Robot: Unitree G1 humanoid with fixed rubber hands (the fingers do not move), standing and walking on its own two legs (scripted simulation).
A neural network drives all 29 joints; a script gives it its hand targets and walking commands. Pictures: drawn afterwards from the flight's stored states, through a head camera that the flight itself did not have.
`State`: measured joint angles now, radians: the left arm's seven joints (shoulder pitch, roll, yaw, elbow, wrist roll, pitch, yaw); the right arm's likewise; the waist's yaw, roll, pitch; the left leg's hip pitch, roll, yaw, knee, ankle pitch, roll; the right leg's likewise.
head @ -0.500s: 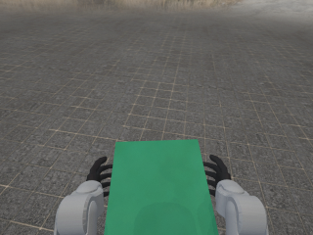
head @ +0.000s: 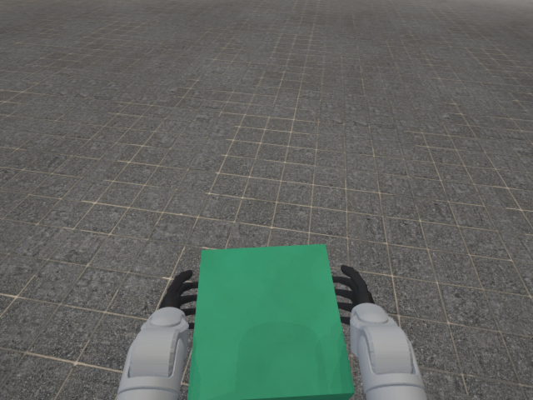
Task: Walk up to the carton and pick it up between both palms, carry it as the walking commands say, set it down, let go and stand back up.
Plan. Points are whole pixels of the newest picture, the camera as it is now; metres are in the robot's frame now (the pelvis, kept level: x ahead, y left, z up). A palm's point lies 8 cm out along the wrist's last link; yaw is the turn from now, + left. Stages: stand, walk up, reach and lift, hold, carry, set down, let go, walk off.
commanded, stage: carry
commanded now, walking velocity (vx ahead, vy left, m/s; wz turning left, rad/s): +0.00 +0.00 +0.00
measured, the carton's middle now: (267, 339) +0.27 +0.00 -0.06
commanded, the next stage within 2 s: hold in 1.70 s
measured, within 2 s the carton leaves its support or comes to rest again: neither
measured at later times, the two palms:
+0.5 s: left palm (178, 319) +0.26 +0.13 +0.02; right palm (372, 317) +0.26 -0.16 +0.03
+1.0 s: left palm (174, 338) +0.24 +0.13 +0.01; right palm (372, 332) +0.24 -0.15 +0.02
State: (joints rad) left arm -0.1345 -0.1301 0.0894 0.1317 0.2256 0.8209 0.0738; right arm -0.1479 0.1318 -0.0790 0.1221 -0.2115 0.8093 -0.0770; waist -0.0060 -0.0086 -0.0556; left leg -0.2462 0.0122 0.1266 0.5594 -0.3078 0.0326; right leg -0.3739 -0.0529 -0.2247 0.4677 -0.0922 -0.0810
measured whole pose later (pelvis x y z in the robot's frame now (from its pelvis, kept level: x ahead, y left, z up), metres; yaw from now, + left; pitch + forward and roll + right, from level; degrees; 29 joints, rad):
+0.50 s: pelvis -0.01 -0.01 +0.00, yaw +0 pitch +0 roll +1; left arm -0.15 -0.13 0.12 0.17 0.24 0.75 0.06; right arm -0.15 0.13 -0.09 0.14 -0.20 0.74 -0.07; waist -0.01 -0.01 -0.07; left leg -0.28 0.02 0.13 0.56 -0.28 0.02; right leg -0.40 -0.04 -0.22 0.45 -0.06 -0.10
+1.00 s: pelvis -0.03 -0.01 +0.00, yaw +0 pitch +1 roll +1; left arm -0.14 -0.13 0.12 0.17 0.22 0.73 0.06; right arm -0.15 0.13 -0.09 0.15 -0.19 0.71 -0.07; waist -0.01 -0.02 -0.06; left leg -0.34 0.02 0.13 0.59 -0.27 0.03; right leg -0.44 -0.04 -0.22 0.43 -0.02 -0.10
